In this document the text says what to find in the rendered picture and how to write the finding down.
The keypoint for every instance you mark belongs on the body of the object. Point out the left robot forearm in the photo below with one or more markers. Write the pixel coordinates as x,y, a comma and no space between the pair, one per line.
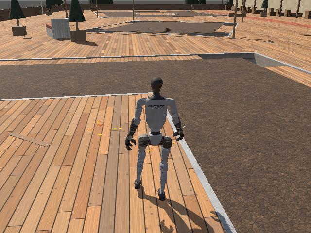
131,130

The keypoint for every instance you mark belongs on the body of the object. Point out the right robot upper arm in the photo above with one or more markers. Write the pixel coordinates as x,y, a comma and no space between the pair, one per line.
173,110

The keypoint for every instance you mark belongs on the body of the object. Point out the robot left shin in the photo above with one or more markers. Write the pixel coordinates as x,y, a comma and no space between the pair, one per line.
139,167

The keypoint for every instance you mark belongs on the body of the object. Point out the left robot hand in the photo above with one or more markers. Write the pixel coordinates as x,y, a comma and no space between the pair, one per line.
127,143

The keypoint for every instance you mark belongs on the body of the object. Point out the left robot upper arm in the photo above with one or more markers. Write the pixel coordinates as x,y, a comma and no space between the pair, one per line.
138,110

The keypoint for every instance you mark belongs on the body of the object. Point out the right robot hand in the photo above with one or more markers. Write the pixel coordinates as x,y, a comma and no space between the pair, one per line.
176,134

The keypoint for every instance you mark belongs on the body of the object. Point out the right robot thigh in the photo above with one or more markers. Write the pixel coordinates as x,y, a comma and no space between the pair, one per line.
165,150

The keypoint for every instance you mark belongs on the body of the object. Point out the right robot forearm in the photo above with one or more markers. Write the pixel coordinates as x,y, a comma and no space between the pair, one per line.
179,127

